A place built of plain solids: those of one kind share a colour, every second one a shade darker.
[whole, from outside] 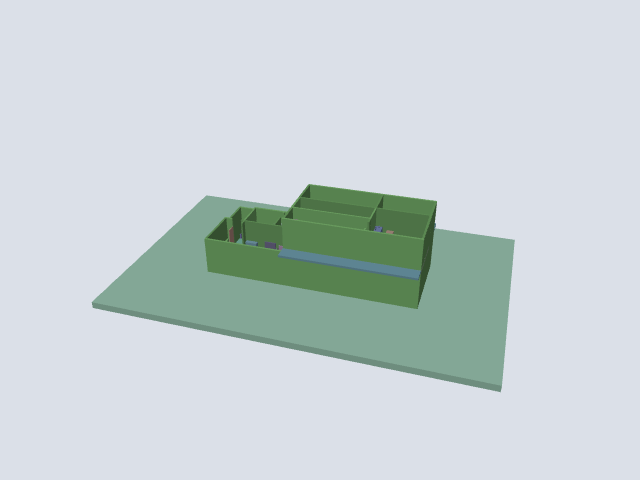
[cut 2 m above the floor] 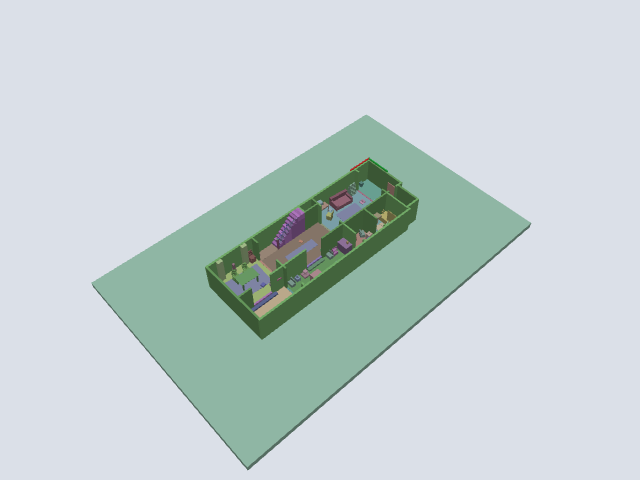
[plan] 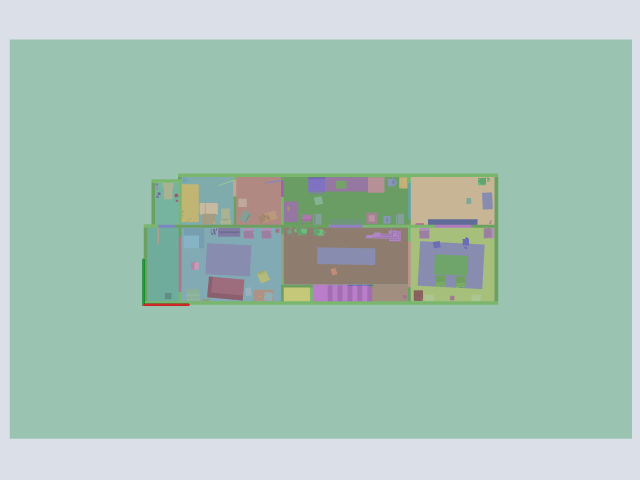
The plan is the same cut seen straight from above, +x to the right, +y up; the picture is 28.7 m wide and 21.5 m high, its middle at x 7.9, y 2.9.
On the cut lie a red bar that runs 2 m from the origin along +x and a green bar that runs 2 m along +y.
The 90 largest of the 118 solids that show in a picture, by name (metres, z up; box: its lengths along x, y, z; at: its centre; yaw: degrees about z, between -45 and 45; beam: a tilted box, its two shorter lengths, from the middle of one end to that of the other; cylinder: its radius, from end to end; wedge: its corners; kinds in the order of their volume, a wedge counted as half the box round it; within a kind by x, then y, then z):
{
 "under_1": {"box": [27.88, 17.88, 0.5], "at": [7.94, 2.94, -0.33]},
 "wall_1": {"box": [0.16, 3.29, 3.06], "at": [0.08, 1.8, 1.23]},
 "wall_2": {"box": [0.66, 0.13, 3.06], "at": [0.33, 3.52, 1.23]},
 "wall_3": {"box": [0.16, 1.85, 3.06], "at": [0.43, 4.54, 1.23]},
 "wall_4": {"box": [1.35, 0.16, 3.06], "at": [1.02, 5.54, 1.23]},
 "wall_5": {"box": [0.13, 0.41, 3.06], "at": [1.64, 0.36, 1.23]},
 "wall_6": {"box": [0.13, 0.42, 3.06], "at": [1.64, 3.24, 1.23]},
 "wall_7": {"box": [0.13, 1.88, 3.06], "at": [1.64, 4.52, 1.23]},
 "wall_8": {"box": [0.13, 1.27, 3.06], "at": [4.08, 4.21, 1.23]},
 "wall_9": {"box": [6.94, 0.13, 3.06], "at": [4.85, 3.52, 1.23]},
 "wall_10": {"box": [0.16, 1.63, 2.36], "at": [6.2, 0.97, 4.24]},
 "wall_11": {"box": [0.16, 1.53, 2.36], "at": [6.2, 2.69, 4.24]},
 "wall_12": {"box": [0.16, 2.14, 2.36], "at": [6.2, 4.65, 4.24]},
 "wall_13": {"box": [0.13, 0.29, 3.06], "at": [6.21, 1.04, 1.23]},
 "wall_14": {"box": [0.13, 1.25, 3.06], "at": [6.21, 4.21, 1.23]},
 "wall_15": {"box": [1.43, 0.13, 3.06], "at": [6.86, 0.83, 1.23]},
 "wall_16": {"box": [15.88, 0.16, 3.06], "at": [7.94, 0.08, 1.23]},
 "wall_17": {"box": [14.34, 0.16, 3.06], "at": [8.71, 5.8, 1.23]},
 "wall_18": {"box": [5.85, 0.13, 2.36], "at": [9.04, 1.85, 4.24]},
 "wall_19": {"box": [9.76, 0.16, 2.36], "at": [11.0, 0.08, 4.24]},
 "wall_20": {"box": [9.76, 0.13, 2.36], "at": [11.0, 3.52, 4.24]},
 "wall_21": {"box": [9.76, 0.16, 2.36], "at": [11.0, 5.8, 4.24]},
 "wall_22": {"box": [3.24, 0.13, 3.06], "at": [11.42, 3.52, 1.23]},
 "wall_23": {"box": [0.13, 0.62, 3.06], "at": [11.9, 0.47, 1.23]},
 "wall_24": {"box": [0.13, 1.53, 2.36], "at": [11.9, 2.69, 4.24]},
 "wall_25": {"box": [0.13, 0.62, 3.06], "at": [11.9, 3.14, 1.23]},
 "wall_26": {"box": [0.13, 0.25, 3.06], "at": [11.9, 3.71, 1.23]},
 "wall_27": {"box": [0.13, 2.14, 2.36], "at": [11.9, 4.65, 4.24]},
 "wall_28": {"box": [1.22, 0.13, 3.06], "at": [15.27, 3.52, 1.23]},
 "wall_29": {"box": [0.16, 3.29, 5.72], "at": [15.8, 1.8, 2.56]},
 "wall_30": {"box": [0.16, 2.14, 5.72], "at": [15.8, 4.65, 2.56]},
 "stair_1": {"box": [0.67, 0.74, 2.45], "at": [7.91, 0.53, 1.2]},
 "stair_2": {"box": [0.89, 0.74, 2.23], "at": [8.02, 0.53, 1.09]},
 "stair_3": {"box": [1.11, 0.74, 2.02], "at": [8.13, 0.53, 0.98]},
 "stair_4": {"box": [1.33, 0.74, 1.8], "at": [8.24, 0.53, 0.88]},
 "stair_5": {"box": [1.55, 0.74, 1.59], "at": [8.35, 0.53, 0.77]},
 "stair_6": {"box": [1.77, 0.74, 1.37], "at": [8.47, 0.53, 0.66]},
 "stair_7": {"box": [2.0, 0.74, 1.16], "at": [8.58, 0.53, 0.55]},
 "stair_8": {"box": [2.22, 0.74, 0.94], "at": [8.69, 0.53, 0.45]},
 "stair_9": {"box": [2.44, 0.74, 0.73], "at": [8.8, 0.53, 0.34]},
 "stair_10": {"box": [2.66, 0.74, 0.51], "at": [8.91, 0.53, 0.23]},
 "floor_middle_1": {"box": [5.56, 2.55, 0.77], "at": [9.06, 2.17, -0.11]},
 "floor_middle_2": {"box": [1.6, 0.74, 0.77], "at": [11.04, 0.53, -0.11]},
 "floor_living_1": {"box": [4.45, 3.29, 0.77], "at": [3.92, 1.8, -0.11]},
 "floor_front_1": {"box": [3.75, 3.29, 0.77], "at": [13.85, 1.8, -0.11]},
 "floor_kitchen_1": {"box": [5.56, 2.14, 0.5], "at": [9.06, 4.65, -0.25]},
 "floor_entry_1": {"box": [3.75, 2.14, 0.5], "at": [13.85, 4.65, -0.25]},
 "floor_engawa_1": {"box": [1.41, 3.29, 0.77], "at": [0.86, 1.8, -0.11]},
 "floor_bath_1": {"box": [2.32, 2.14, 0.5], "at": [2.86, 4.65, -0.25]},
 "floor_wash_1": {"box": [2.0, 2.14, 0.5], "at": [5.15, 4.65, -0.25]},
 "upper_floor_next_1": {"box": [9.76, 1.0, 0.16], "at": [11.0, -0.5, 2.98]},
 "floor_wc_1": {"box": [1.06, 1.88, 0.77], "at": [1.04, 4.52, -0.11]},
 "fridge_1": {"box": [0.75, 0.7, 1.72], "at": [10.42, 5.36, 0.86]},
 "rug_1": {"box": [2.0, 1.4, 0.08], "at": [3.8, 2.01, 0.25], "yaw": -3.0},
 "rug_2": {"box": [2.6, 0.75, 0.08], "at": [9.07, 2.17, 0.25], "yaw": -1.0},
 "rug_3": {"box": [2.9, 2.0, 0.08], "at": [13.78, 1.77, 0.25], "yaw": -3.1},
 "sofa_1": {"box": [1.6, 0.23, 0.39], "at": [3.65, 0.37, 0.92], "yaw": -5.2},
 "sofa_2": {"box": [1.6, 0.93, 0.34], "at": [3.68, 0.73, 0.56], "yaw": -5.2},
 "bathtub_1": {"box": [0.76, 1.7, 0.44], "at": [2.09, 4.55, 0.22]},
 "bathtub_2": {"box": [0.04, 1.01, 1.2], "at": [2.33, 4.88, 0.9]},
 "floor_press_1": {"box": [1.17, 0.61, 0.77], "at": [6.86, 0.47, -0.11]},
 "counter_run_1": {"box": [0.61, 0.93, 0.78], "at": [6.59, 4.17, 0.49]},
 "counter_run_2": {"box": [1.91, 0.64, 0.038], "at": [9.09, 5.39, 0.9]},
 "billy_1": {"box": [0.42, 0.28, 2.02], "at": [12.79, 0.31, 1.28]},
 "billy_2": {"box": [0.42, 0.28, 2.02], "at": [14.89, 0.31, 1.28]},
 "range_cooker_1": {"box": [0.76, 0.65, 0.94], "at": [7.75, 5.38, 0.47]},
 "armchair_club_1": {"box": [0.92, 0.9, 0.35], "at": [2.25, 2.97, 0.52]},
 "armchair_club_2": {"box": [0.92, 0.33, 0.38], "at": [2.25, 3.27, 0.88]},
 "floor_gap_back_veranda_1": {"box": [0.13, 2.46, 0.77], "at": [1.64, 1.8, -0.11]},
 "tv_board_1": {"box": [1.0, 0.4, 0.48], "at": [3.83, 3.24, 0.52]},
 "tv_board_2": {"box": [0.9, 0.09, 0.52], "at": [3.83, 3.25, 1.06]},
 "floor_gap_front_middle_1": {"box": [0.13, 2.05, 0.77], "at": [11.9, 1.8, -0.11]},
 "floor_gap_middle_back_1": {"box": [0.13, 1.97, 0.77], "at": [6.21, 2.17, -0.11]},
 "floor_gap_step_front_1": {"box": [1.62, 0.13, 0.77], "at": [13.85, 3.52, -0.11]},
 "floor_gap_step_middle_1": {"box": [1.48, 0.13, 0.77], "at": [9.06, 3.52, -0.11]},
 "recycling_crate_1": {"box": [0.36, 0.48, 0.28], "at": [4.55, 3.95, 0.14], "yaw": -29.8},
 "recycling_crate_2": {"box": [0.36, 0.48, 0.28], "at": [7.79, 3.83, 0.14]},
 "recycling_crate_3": {"box": [0.36, 0.48, 0.28], "at": [11.49, 3.84, 0.14]},
 "floor_gap_naka_1": {"box": [0.13, 1.64, 0.5], "at": [11.9, 4.65, -0.25]},
 "step_front_tread_1": {"box": [2.22, 0.25, 0.19], "at": [13.85, 3.7, 0.04]},
 "wc_1": {"box": [0.48, 0.21, 0.45], "at": [1.1, 5.34, 0.83]},
 "wc_2": {"box": [0.48, 0.21, 0.45], "at": [3.67, 3.69, 0.56]},
 "laundry_basket_1": {"box": [0.37, 0.37, 0.6], "at": [4.43, 4.56, 0.3]},
 "step_middle_tread_1": {"box": [1.48, 0.26, 0.19], "at": [9.06, 3.71, 0.04]},
 "leaf_wc_door_1": {"box": [0.05, 0.72, 1.85], "at": [0.66, 3.09, 1.2]},
 "small_desk_1": {"box": [0.9, 0.5, 0.13], "at": [5.37, 0.42, 0.96]},
 "pedestal_basin_1": {"box": [0.6, 0.48, 0.2], "at": [2.92, 3.84, 0.77]},
 "dish_rack_1": {"box": [0.47, 0.35, 0.34], "at": [8.85, 5.38, 1.08]},
 "recycling_tote_1": {"box": [0.37, 0.5, 0.29], "at": [11.63, 5.46, 0.14]},
 "floor_gap_wash_door_1": {"box": [0.13, 0.74, 0.5], "at": [6.21, 5.2, -0.25]}
}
